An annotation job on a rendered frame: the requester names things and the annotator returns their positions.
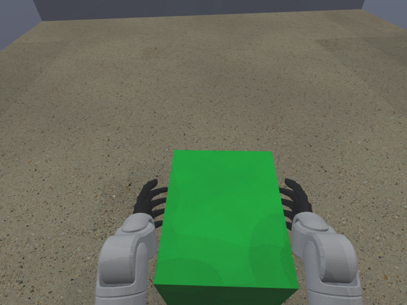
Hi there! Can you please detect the right robot forearm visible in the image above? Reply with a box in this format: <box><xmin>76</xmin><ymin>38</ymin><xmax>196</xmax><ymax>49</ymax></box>
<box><xmin>291</xmin><ymin>212</ymin><xmax>363</xmax><ymax>305</ymax></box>

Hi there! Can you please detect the left robot forearm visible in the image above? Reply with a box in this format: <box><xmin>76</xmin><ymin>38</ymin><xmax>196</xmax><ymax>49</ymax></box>
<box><xmin>95</xmin><ymin>213</ymin><xmax>157</xmax><ymax>305</ymax></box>

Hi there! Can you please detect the robot left hand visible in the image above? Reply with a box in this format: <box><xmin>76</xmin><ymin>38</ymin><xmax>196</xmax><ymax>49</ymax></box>
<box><xmin>133</xmin><ymin>179</ymin><xmax>168</xmax><ymax>228</ymax></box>

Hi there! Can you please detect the carton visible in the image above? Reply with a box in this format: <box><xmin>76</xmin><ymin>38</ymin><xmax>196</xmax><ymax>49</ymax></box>
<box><xmin>153</xmin><ymin>150</ymin><xmax>299</xmax><ymax>305</ymax></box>

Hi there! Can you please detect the robot right hand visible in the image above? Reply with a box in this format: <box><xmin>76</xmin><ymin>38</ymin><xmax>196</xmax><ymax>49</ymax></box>
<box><xmin>279</xmin><ymin>179</ymin><xmax>313</xmax><ymax>231</ymax></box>

